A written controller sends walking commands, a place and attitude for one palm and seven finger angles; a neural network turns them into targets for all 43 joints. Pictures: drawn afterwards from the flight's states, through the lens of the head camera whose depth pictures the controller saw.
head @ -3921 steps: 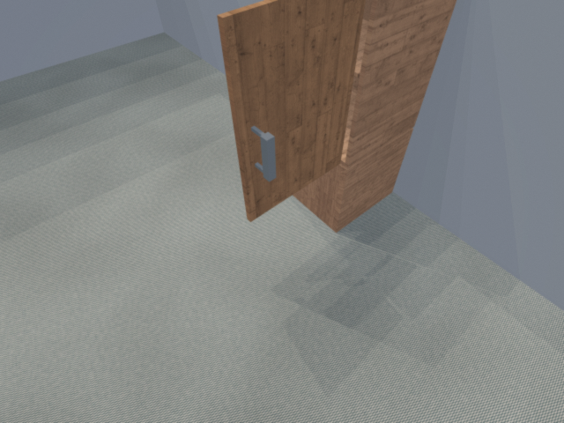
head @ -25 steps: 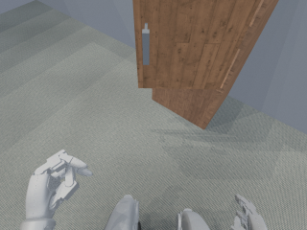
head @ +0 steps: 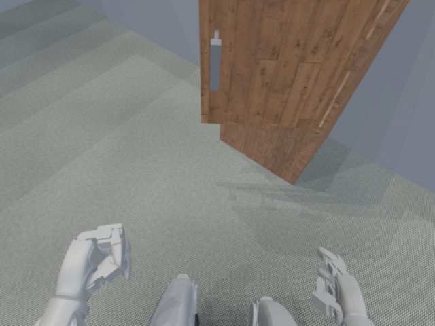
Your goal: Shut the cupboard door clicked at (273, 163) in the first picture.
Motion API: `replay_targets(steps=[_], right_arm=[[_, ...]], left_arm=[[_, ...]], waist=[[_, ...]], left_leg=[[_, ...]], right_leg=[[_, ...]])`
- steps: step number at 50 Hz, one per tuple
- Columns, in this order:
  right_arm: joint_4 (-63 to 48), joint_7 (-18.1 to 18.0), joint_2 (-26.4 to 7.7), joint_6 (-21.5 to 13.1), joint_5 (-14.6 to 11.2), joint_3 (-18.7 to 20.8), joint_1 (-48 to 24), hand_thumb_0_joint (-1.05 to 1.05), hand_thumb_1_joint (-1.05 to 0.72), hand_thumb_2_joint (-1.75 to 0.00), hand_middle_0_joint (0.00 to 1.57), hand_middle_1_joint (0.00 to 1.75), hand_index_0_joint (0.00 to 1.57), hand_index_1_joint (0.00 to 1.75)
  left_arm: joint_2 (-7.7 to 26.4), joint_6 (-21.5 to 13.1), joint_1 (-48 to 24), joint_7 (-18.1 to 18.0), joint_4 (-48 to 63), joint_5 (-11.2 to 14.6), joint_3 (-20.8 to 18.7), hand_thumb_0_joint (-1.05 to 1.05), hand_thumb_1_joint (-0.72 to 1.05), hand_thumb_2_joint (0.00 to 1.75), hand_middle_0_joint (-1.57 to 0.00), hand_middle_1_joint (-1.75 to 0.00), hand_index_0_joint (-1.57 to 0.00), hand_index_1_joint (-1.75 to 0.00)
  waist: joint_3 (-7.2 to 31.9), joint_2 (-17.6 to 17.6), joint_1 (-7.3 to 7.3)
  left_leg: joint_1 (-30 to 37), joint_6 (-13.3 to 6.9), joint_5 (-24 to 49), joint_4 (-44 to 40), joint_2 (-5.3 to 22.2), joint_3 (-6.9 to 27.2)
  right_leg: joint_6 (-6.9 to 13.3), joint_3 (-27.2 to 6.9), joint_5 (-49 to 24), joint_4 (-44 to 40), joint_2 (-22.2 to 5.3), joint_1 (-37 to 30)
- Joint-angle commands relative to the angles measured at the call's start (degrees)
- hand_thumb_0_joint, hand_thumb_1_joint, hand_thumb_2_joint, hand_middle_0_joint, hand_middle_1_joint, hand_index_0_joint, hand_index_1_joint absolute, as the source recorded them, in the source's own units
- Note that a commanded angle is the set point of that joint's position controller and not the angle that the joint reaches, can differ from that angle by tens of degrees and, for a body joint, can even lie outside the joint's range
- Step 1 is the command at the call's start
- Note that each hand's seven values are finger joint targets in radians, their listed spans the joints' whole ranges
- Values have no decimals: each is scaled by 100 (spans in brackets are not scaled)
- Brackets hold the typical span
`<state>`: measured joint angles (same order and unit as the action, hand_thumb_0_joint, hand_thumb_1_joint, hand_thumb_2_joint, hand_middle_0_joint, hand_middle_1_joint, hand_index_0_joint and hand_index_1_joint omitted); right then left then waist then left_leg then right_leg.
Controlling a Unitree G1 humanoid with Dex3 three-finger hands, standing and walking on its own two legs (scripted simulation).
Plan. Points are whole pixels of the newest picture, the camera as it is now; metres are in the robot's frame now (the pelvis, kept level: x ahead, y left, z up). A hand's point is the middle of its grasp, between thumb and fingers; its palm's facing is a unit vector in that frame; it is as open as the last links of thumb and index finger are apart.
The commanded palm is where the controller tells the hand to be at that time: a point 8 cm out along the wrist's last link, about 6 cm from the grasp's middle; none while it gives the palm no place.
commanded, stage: raise the hand and make a fist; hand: left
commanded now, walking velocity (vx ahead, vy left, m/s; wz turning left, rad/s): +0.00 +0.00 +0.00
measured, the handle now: (215, 61) +0.72 +0.07 +0.05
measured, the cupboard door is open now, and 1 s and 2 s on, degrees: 36 36 36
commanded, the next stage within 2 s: bring the fist close to the handle in 0.44 s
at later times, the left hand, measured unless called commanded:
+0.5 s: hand (116, 247) +0.23 +0.18 +0.05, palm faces +0.07 -1.00 -0.05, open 3.1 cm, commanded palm +0.20 +0.23 +0.05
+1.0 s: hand (183, 165) +0.39 +0.11 +0.04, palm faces +0.02 -1.00 -0.02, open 3.1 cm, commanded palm +0.39 +0.15 +0.04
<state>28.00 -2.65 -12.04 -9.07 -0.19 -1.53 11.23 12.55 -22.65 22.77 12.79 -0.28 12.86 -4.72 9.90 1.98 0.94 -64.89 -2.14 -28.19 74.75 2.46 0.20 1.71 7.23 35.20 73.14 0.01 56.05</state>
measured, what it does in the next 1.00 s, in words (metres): stands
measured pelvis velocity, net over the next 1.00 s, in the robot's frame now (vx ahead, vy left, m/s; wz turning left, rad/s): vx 0.01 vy -0.01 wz -0.02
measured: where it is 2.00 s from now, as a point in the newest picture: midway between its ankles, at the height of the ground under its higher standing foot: outside the picture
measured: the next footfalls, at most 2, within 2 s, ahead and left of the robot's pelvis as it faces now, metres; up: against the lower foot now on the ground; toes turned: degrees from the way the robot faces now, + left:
none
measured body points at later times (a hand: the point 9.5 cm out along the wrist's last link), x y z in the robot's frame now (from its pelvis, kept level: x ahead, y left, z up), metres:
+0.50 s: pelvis +0.00 -0.01 +0.00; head +0.08 +0.00 +0.44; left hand +0.22 +0.24 +0.06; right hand +0.18 -0.25 -0.09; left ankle +0.07 +0.10 -0.62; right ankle +0.01 -0.11 -0.62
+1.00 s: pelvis +0.01 -0.01 +0.00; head +0.11 -0.01 +0.44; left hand +0.39 +0.16 +0.05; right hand +0.13 -0.26 -0.11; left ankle +0.07 +0.10 -0.62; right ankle +0.01 -0.11 -0.62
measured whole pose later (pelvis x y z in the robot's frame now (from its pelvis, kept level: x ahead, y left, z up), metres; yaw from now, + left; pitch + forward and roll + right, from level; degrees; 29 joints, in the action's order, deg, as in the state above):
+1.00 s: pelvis +0.01 -0.01 +0.00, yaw -1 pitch +21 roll -2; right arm 34.0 -1.5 -13.0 -6.1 1.2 -1.2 13.9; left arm 9.6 -19.2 -16.1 -3.0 -25.5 7.3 -3.8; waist 9.9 2.5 -3.9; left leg -66.3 -1.3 -27.4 72.5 3.0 -1.3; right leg 2.4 5.5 34.7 72.7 0.5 59.1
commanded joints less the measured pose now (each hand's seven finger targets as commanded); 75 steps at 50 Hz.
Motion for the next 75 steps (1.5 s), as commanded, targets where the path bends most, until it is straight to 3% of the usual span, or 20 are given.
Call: replay_targets(steps=[1, 7, 10, 14, 16, 19, 22, 27, 31, 34, 38, 42, 46, 51, 56, 63, 66, 70, 73, 75], right_arm=[[-722, -53, -769, -339, 14, 436, -92, 0, -90, -90, 20, 30, 20, 30], [-642, 17, -896, -275, -61, 479, -5, 0, -90, -90, 20, 30, 20, 30], [-740, -40, -953, -276, -135, 484, 23, 0, -90, -90, 20, 30, 20, 30], [-745, -110, -874, -302, -66, 496, -25, 0, -90, -90, 20, 30, 20, 30], [-717, -73, -790, -345, -20, 475, -66, 0, -90, -90, 20, 30, 20, 30], [-624, -9, -793, -322, 10, 479, -64, 0, -90, -90, 20, 30, 20, 30], [-631, 27, -875, -259, -30, 493, -41, 0, -90, -90, 20, 30, 20, 30], [-777, -54, -941, -208, -114, 500, 30, 0, -90, -90, 20, 30, 20, 30], [-532, -133, -905, -380, 12, 416, 8, 0, -90, -90, 20, 30, 20, 30], [-399, -101, -929, -453, 69, 401, 61, 0, -90, -90, 20, 30, 20, 30], [-350, -9, -1002, -293, 34, 364, 116, 0, -90, -90, 20, 30, 20, 30], [-336, 34, -1005, -11, 7, 363, 260, 0, -90, -90, 20, 30, 20, 30], [-137, 53, -911, 71, 81, 382, 357, 0, -90, -90, 20, 30, 20, 30], [355, 182, -900, 123, 186, 430, 669, 0, -90, -90, 20, 30, 20, 30], [590, 291, -1008, 351, 205, 508, 1064, 0, -90, -90, 20, 30, 20, 30], [805, 341, -1050, 480, 427, 562, 1471, 0, -90, -90, 20, 30, 20, 30], [986, 432, -1080, 541, 532, 576, 1708, 0, -90, -90, 20, 30, 20, 30], [1014, 521, -1176, 774, 561, 501, 2015, 0, -90, -90, 20, 30, 20, 30], [954, 523, -1227, 890, 569, 433, 2211, 0, -90, -90, 20, 30, 20, 30], [961, 532, -1259, 882, 615, 418, 2364, 0, -90, -90, 20, 30, 20, 30]], left_arm=[[848, -899, -367, -320, 1966, 380, -1047, 0, 90, 90, -130, -150, -130, -150], [179, -582, 106, -14, 682, 281, -267, 0, 90, 90, -130, -150, -130, -150], [468, -295, -33, 213, 758, 279, -332, 0, 90, 90, -130, -150, -130, -150], [1038, -588, -420, -78, 1573, 377, -1051, 0, 90, 90, -130, -150, -130, -150], [902, -903, -388, -293, 1842, 410, -1062, 0, 90, 90, -130, -150, -130, -150], [629, -1074, -162, -433, 1481, 364, -889, 0, 90, 90, -130, -150, -130, -150], [312, -834, 31, -240, 871, 244, -435, 0, 90, 90, -130, -150, -130, -150], [642, -422, -154, 105, 1121, 302, -543, 0, 90, 90, -130, -150, -130, -150], [473, -836, -2252, -349, 1516, 148, -229, 0, 90, 90, -130, -150, -130, -150], [198, -1004, -2741, -692, 1135, -40, 86, 0, 90, 90, -130, -150, -130, -150], [127, -418, -3174, -872, -79, -409, 348, 0, 90, 90, -130, -150, -130, -150], [364, 236, -4259, -1179, -673, -572, 34, 0, 90, 90, -130, -150, -130, -150], [432, -13, -5486, -1647, -722, -439, -371, 0, 90, 90, -130, -150, -130, -150], [220, -643, -6444, -1799, -2330, -689, -223, 0, 90, 90, -130, -150, -130, -150], [-21, -631, -7645, -1641, -4395, -994, -2, 0, 90, 90, -130, -150, -130, -150], [1017, -1352, -10296, -2090, -4500, -994, -1073, 0, 90, 90, -130, -150, -130, -150], [1129, -1572, -10860, -2327, -5029, -1357, -1017, 0, 90, 90, -130, -150, -130, -150], [1605, -1079, -11137, -2496, -6651, -1795, -1197, 0, 90, 90, -130, -150, -130, -150], [1894, -610, -11750, -2501, -7148, -1786, -1370, 0, 90, 90, -130, -150, -130, -150], [2076, -591, -12407, -2484, -7019, -1726, -1520, 0, 90, 90, -130, -150, -130, -150]], waist=[[1749, 550, 113], [1006, -177, -208], [1022, -109, -156], [1531, -51, 10], [1679, 312, 89], [1404, 274, 18], [1103, -13, -159], [1333, -51, -119], [1266, 131, -442], [1357, 83, -500], [1501, 146, -440], [1949, 161, -362], [2589, 112, -430], [2077, -205, -762], [1631, -132, -1070], [3407, 486, -1176], [3512, 592, -1452], [2815, 90, -1788], [2769, 58, -1965], [3173, 358, -2031]], left_leg=[[2092, 142, 1151, -1175, -133, 480], [1344, 81, 614, -1044, -143, 391], [1276, 52, 532, -1080, -170, 362], [1424, 53, 869, -961, -155, 330], [1638, 86, 1019, -989, -155, 326], [1504, 98, 909, -968, -150, 346], [1284, 79, 582, -947, -150, 304], [1416, 40, 679, -1029, -169, 303], [1540, 36, 362, -836, -125, 474], [1549, 42, 52, -850, -122, 553], [1623, 82, -69, -1047, -136, 523], [1954, 87, 571, -1136, -145, 419], [2254, 105, 1428, -1005, -120, 338], [1842, 109, 1508, -841, -119, 291], [1595, 81, 1130, -813, -150, 277], [1974, 62, 1919, -433, -163, 338], [2000, 42, 2077, -262, -113, 401], [888, -42, 1473, -157, -107, 301], [317, -95, 1268, -59, -119, 261], [462, -97, 1501, 61, -107, 329]], right_leg=[[93, -357, -1311, -960, 230, -309], [-10, -493, -914, -1237, 197, -206], [-10, -658, -725, -1400, 147, -391], [4, -700, -1029, -1224, 178, -586], [46, -613, -1174, -1075, 176, -494], [52, -557, -1057, -1045, 205, -322], [-15, -629, -785, -1206, 163, -169], [-27, -704, -925, -1342, 142, -486], [7, -537, -649, -1066, 183, 266], [21, -461, -494, -949, 195, 538], [24, -479, -492, -1067, 125, 432], [8, -532, -1022, -1237, 101, -12], [-31, -571, -1914, -1185, 98, -424], [-74, -587, -2216, -1102, 131, -184], [-68, -592, -1828, -1215, 135, 451], [-81, -669, -2397, -767, 167, 341], [-106, -630, -2418, -650, 205, 721], [-193, -716, -2189, -785, 226, 665], [-199, -797, -2193, -860, 232, 474], [-169, -759, -2279, -737, 254, 633]])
